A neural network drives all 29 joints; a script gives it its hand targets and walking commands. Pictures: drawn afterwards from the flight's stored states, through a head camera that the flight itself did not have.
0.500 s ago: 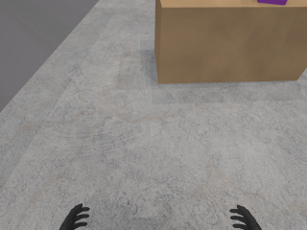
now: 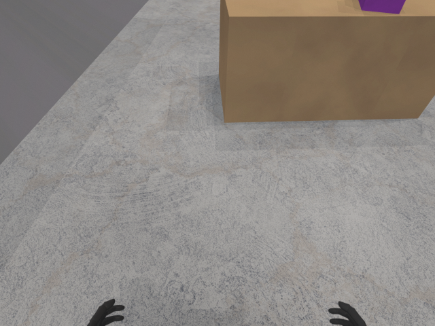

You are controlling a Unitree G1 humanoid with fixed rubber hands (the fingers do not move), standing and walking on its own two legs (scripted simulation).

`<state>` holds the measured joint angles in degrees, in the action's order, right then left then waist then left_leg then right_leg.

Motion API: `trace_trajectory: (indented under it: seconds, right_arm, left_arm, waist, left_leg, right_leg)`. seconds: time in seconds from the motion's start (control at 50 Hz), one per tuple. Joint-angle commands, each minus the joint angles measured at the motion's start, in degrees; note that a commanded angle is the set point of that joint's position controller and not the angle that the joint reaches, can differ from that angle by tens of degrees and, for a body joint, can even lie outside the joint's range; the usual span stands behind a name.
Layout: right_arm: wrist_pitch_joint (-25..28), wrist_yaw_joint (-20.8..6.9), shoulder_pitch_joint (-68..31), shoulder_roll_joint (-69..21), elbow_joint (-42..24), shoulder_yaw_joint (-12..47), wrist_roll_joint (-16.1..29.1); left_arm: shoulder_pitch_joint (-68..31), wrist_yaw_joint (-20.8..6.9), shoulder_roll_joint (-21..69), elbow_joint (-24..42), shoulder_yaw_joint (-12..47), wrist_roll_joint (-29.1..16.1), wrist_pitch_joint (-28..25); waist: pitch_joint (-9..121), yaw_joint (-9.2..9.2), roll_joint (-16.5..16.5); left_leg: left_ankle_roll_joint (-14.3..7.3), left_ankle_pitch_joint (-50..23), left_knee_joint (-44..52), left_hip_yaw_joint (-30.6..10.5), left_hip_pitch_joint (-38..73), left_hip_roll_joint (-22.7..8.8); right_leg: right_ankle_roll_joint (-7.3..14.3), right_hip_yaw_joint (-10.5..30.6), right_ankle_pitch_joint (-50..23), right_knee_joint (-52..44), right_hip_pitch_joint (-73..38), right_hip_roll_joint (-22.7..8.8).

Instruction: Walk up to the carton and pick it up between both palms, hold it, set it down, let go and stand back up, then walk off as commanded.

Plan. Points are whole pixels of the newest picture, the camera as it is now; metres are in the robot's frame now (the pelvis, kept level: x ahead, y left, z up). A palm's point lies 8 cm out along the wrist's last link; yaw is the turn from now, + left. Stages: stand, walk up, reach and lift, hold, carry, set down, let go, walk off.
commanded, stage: stand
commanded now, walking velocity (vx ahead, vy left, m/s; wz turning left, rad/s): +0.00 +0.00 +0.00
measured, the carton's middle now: out of the picture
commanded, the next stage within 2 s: walk up in 0.60 s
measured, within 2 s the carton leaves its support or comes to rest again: neither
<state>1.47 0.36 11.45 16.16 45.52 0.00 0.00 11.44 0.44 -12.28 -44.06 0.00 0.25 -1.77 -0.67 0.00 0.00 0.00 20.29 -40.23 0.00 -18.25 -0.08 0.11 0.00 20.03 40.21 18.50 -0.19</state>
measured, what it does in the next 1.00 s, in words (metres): lifts its right foot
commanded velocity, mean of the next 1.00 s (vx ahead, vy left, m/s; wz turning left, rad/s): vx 0.00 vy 0.00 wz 0.00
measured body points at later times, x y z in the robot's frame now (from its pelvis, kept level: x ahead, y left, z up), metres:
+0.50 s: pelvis -0.01 +0.01 +0.00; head -0.02 +0.02 +0.45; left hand +0.11 +0.25 -0.12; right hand +0.10 -0.26 -0.11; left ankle +0.01 +0.12 -0.72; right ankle +0.02 -0.12 -0.72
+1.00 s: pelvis +0.00 -0.01 +0.00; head +0.00 +0.01 +0.45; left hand +0.11 +0.27 -0.13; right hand +0.08 -0.33 -0.09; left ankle +0.01 +0.12 -0.72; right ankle +0.05 -0.15 -0.67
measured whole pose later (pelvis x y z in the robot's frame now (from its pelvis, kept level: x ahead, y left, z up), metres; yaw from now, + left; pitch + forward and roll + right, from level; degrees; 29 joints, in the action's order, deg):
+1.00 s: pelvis +0.00 -0.01 +0.00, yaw -1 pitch -2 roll +0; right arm 4.7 1.6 13.9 21.4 51.4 0.0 0.0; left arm 11.4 -4.5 -20.1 -49.5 -3.0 1.9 0.3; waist -2.0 0.0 -2.4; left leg -1.5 21.3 -40.2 0.1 -17.2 -2.0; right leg -0.6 0.0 22.7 59.5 30.8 -1.5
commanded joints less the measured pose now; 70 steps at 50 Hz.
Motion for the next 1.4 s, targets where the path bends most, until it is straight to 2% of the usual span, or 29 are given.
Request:
trace_trajectory:
  seconds: [0.0,0.26,0.3,0.36,0.42,0.48,0.54,0.6,0.7,0.76,0.78,0.8,0.82,0.86,0.9,0.96,1.02,1.06,1.1,1.14,1.16,1.18,1.2,1.22,1.24,1.26,1.28,1.32,1.38]
  right_arm:
    - [2.3,0.1,-3.3,14.4,-1.0,-4.3,-0.9]
    - [2.3,-0.1,-4.7,14.0,1.4,-3.8,-1.2]
    - [2.4,-0.3,-3.6,14.4,2.5,-3.9,-1.0]
    - [2.4,-0.1,-4.4,14.3,2.2,-3.9,-1.1]
    - [2.2,0.1,-4.6,15.0,2.8,-3.9,-1.1]
    - [2.4,-0.1,-4.7,14.9,3.5,-3.8,-1.1]
    - [2.3,-0.2,-3.1,14.8,3.8,-3.7,-0.9]
    - [2.6,0.2,-4.1,15.1,4.2,-3.7,-1.3]
    - [2.2,0.2,-4.9,14.5,4.8,-3.4,-0.7]
    - [2.2,0.2,-6.4,15.2,4.5,-3.6,-0.6]
    - [3.4,0.9,6.7,24.2,4.7,-7.8,-1.2]
    - [4.2,1.5,12.7,28.4,6.5,-9.7,-1.9]
    - [4.5,2.1,12.5,29.2,6.5,-10.4,-2.0]
    - [5.2,2.6,8.5,26.8,4.9,-10.0,-1.7]
    - [5.9,2.7,6.7,25.4,4.5,-9.2,-1.6]
    - [6.2,2.8,7.4,25.5,3.3,-8.6,-1.4]
    - [6.2,3.0,2.4,27.6,2.6,-8.8,-1.7]
    - [6.6,3.2,0.1,29.1,1.6,-8.9,-1.8]
    - [6.9,3.3,-1.5,29.6,1.5,-8.4,-1.6]
    - [6.4,3.1,-5.6,28.7,1.4,-7.5,-1.6]
    - [5.9,2.7,-4.9,25.1,2.4,-6.7,-1.9]
    - [5.6,2.4,-1.1,18.1,3.4,-4.6,-1.5]
    - [5.1,2.7,0.4,14.8,2.2,-2.9,-1.3]
    - [4.0,3.2,2.2,19.4,2.8,-4.7,-0.8]
    - [3.8,3.0,4.0,23.0,3.8,-6.1,-0.3]
    - [3.7,2.6,3.6,23.4,4.8,-6.2,0.1]
    - [3.5,2.3,3.7,23.2,5.5,-6.1,0.3]
    - [3.2,2.0,5.3,23.2,6.4,-6.3,0.3]
    - [3.1,2.0,7.6,22.5,7.6,-5.7,0.2]
  left_arm:
    - [-4.4,0.3,-16.3,2.3,-5.1,0.9,-2.0]
    - [-5.1,0.1,-15.9,0.1,-4.5,1.3,-1.7]
    - [-4.1,0.0,-16.5,-0.9,-4.7,1.1,-1.7]
    - [-4.6,0.2,-16.6,-1.2,-4.6,0.9,-1.6]
    - [-4.0,0.0,-16.4,-1.9,-4.7,1.1,-1.5]
    - [-3.9,0.1,-15.9,-2.9,-4.2,1.1,-1.5]
    - [-3.5,0.0,-16.6,-2.9,-4.5,0.8,-1.5]
    - [-4.0,0.0,-17.2,-3.3,-4.9,0.7,-1.1]
    - [-5.3,0.2,-16.7,-4.1,-4.5,0.7,-1.1]
    - [-5.1,0.1,-16.2,-4.4,-4.5,0.8,-0.8]
    - [-4.6,-3.1,-22.9,1.2,-8.1,4.5,0.3]
    - [-9.0,-4.0,-21.7,2.6,-8.7,5.0,1.0]
    - [-9.7,-4.1,-21.5,4.0,-8.9,5.3,1.6]
    - [-8.2,-5.0,-22.1,3.3,-8.8,4.6,1.7]
    - [-7.1,-5.8,-22.3,2.6,-9.3,4.2,1.7]
    - [-9.6,-6.7,-21.5,3.7,-9.4,3.8,2.0]
    - [-7.0,-7.5,-22.1,2.8,-9.7,3.3,2.8]
    - [-6.8,-8.0,-23.6,3.3,-10.5,3.0,2.8]
    - [-5.1,-8.1,-23.9,3.0,-11.0,2.6,2.1]
    - [3.4,-7.6,-23.1,-0.2,-11.8,2.1,1.7]
    - [12.5,-6.9,-24.8,-3.9,-12.8,1.8,0.9]
    - [16.5,-5.7,-27.8,-4.6,-13.5,2.4,0.4]
    - [14.2,-5.1,-28.8,-3.1,-13.2,2.2,0.2]
    - [8.2,-4.9,-30.6,-0.8,-13.0,1.6,0.6]
    - [2.7,-4.6,-31.7,0.2,-12.8,0.1,0.6]
    - [0.1,-4.3,-30.0,1.0,-12.2,0.6,0.3]
    - [-0.7,-4.0,-28.6,1.5,-11.9,1.4,0.1]
    - [-0.1,-4.2,-26.4,0.8,-11.3,2.3,0.0]
    - [2.0,-4.3,-23.6,1.7,-10.7,1.9,-0.3]
  waist:
    - [1.0,-0.43,-3.2]
    - [-3.9,0.28,-1.8]
    - [-1.6,0.3,-0.4]
    - [-0.8,0.08,-2.9]
    - [-1.9,0.52,0.6]
    - [-3.1,0.51,-2.0]
    - [-2.5,0.25,-2.4]
    - [-1.3,0.7,0.8]
    - [-1.2,0.4,-0.1]
    - [-2.0,0.48,1.7]
    - [1.4,-2.83,-4.2]
    - [-2.5,-6.59,3.7]
    - [-5.5,-6.26,2.0]
    - [-7.0,-3.58,-1.1]
    - [-1.4,-2.6,-2.1]
    - [-1.6,-3.21,1.3]
    - [-4.5,-0.22,7.8]
    - [-3.7,0.82,6.4]
    - [-2.1,2.75,6.7]
    - [1.4,7.92,3.5]
    - [4.8,11.64,-4.9]
    - [3.9,13.78,-19.4]
    - [-0.3,11.41,-26.9]
    - [-4.8,7.82,-22.0]
    - [-5.1,4.53,-16.5]
    - [-7.3,2.77,-12.9]
    - [-6.5,2.21,-11.8]
    - [-5.9,2.23,-12.6]
    - [-3.2,2.27,-8.7]
  left_leg:
    - [-4.3,-8.5,9.3,-6.8,2.3,-4.9]
    - [-4.2,-1.4,13.0,-8.4,-0.5,-5.2]
    - [-3.8,-3.5,12.7,-7.9,1.3,-5.1]
    - [-4.1,-3.9,13.3,-8.1,1.9,-5.2]
    - [-4.6,-1.6,14.8,-9.6,-0.2,-6.1]
    - [-4.4,-0.7,14.5,-9.6,0.2,-5.6]
    - [-4.5,-4.6,14.5,-9.4,1.6,-5.9]
    - [-4.4,-5.0,15.2,-9.7,1.6,-5.9]
    - [-4.1,-7.0,15.6,-9.9,1.8,-6.5]
    - [-3.9,-1.2,17.6,-10.1,-0.2,-6.8]
    - [-9.5,21.5,18.9,-20.0,9.3,-11.0]
    - [-13.8,34.1,27.3,-34.3,15.9,-19.9]
    - [-14.9,35.1,30.5,-39.9,15.6,-24.0]
    - [-14.3,32.3,29.6,-36.9,13.3,-23.0]
    - [-12.6,23.6,27.1,-30.7,15.3,-20.4]
    - [-12.6,20.6,26.2,-25.9,12.2,-18.6]
    - [-12.4,22.6,26.3,-22.5,3.2,-19.2]
    - [-13.2,21.3,24.7,-22.3,2.3,-20.2]
    - [-12.3,16.1,21.4,-17.5,0.4,-19.8]
    - [-9.7,9.0,11.0,-8.3,-8.4,-16.4]
    - [-6.9,5.0,-7.8,-3.4,-13.7,-10.3]
    - [-3.5,9.3,-26.2,2.2,-24.1,-2.0]
    - [-2.8,15.1,-35.5,-0.6,-34.7,3.3]
    - [-2.6,11.3,-37.0,-3.4,-32.5,2.2]
    - [-2.1,7.1,-39.2,-6.2,-27.3,0.4]
    - [-1.7,2.9,-37.1,-4.1,-23.4,-1.6]
    - [-1.8,0.7,-34.0,-3.2,-20.0,-2.8]
    - [-1.9,-1.2,-29.5,-1.1,-19.3,-3.8]
    - [-1.7,-5.3,-23.8,-1.4,-21.0,-3.4]
  right_leg:
    - [4.3,7.6,-8.3,-11.4,-1.2,-5.3]
    - [4.0,7.9,-0.5,-14.1,0.5,-4.6]
    - [3.8,7.7,-2.5,-13.9,-1.2,-4.8]
    - [3.7,7.9,-3.1,-13.3,-0.9,-5.1]
    - [3.6,6.8,-2.8,-12.7,-2.4,-4.3]
    - [3.8,7.8,0.1,-14.5,-1.1,-4.6]
    - [3.9,7.7,-2.6,-13.6,-0.5,-4.4]
    - [3.7,7.2,-3.9,-12.8,-2.2,-4.0]
    - [3.6,7.1,-7.1,-12.8,-3.3,-4.4]
    - [3.3,6.3,-4.9,-13.2,-3.6,-4.0]
    - [4.0,6.0,17.7,-4.0,9.3,-1.7]
    - [1.7,0.8,15.1,12.8,24.4,0.3]
    - [0.3,5.0,9.1,20.0,30.6,-2.1]
    - [0.7,6.8,4.7,21.6,30.8,-4.5]
    - [0.1,7.4,2.4,23.3,26.8,-5.2]
    - [-0.4,5.5,-0.4,21.8,26.6,-5.7]
    - [-0.5,5.8,-1.8,20.6,22.7,-7.5]
    - [0.1,6.5,-0.7,15.3,19.7,-9.0]
    - [1.0,5.8,1.0,8.7,12.9,-9.8]
    - [1.9,0.7,0.2,-0.4,-5.8,-6.9]
    - [0.9,2.1,1.7,-4.5,-18.4,-4.5]
    - [-0.4,11.2,13.3,-12.2,-22.4,-7.2]
    - [0.6,28.4,26.4,-20.9,-18.3,-12.6]
    - [1.7,39.4,43.5,-34.7,-10.0,-17.7]
    - [-0.8,44.7,46.8,-40.1,-5.0,-19.5]
    - [-3.2,39.5,40.3,-39.7,-1.7,-19.0]
    - [-5.6,31.1,29.8,-36.5,-0.2,-15.0]
    - [-3.7,20.3,22.1,-31.8,-1.7,-11.1]
    - [-2.7,13.3,4.2,-28.0,-12.5,-10.2]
